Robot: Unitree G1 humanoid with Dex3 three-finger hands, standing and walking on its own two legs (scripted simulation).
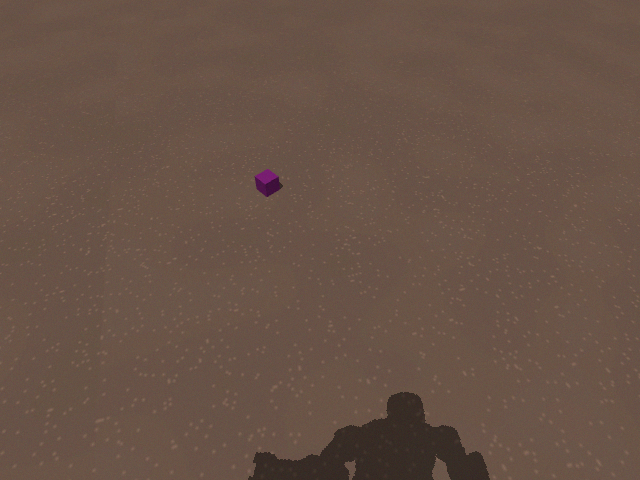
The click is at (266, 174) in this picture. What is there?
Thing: cube
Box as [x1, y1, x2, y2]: [255, 169, 279, 196]
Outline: 268,169 255,176 257,189 266,196 279,189 278,177
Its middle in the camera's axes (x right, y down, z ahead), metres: -0.26 -0.26 +1.85
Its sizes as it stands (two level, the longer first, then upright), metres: 0.080 0.080 0.080
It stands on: the floor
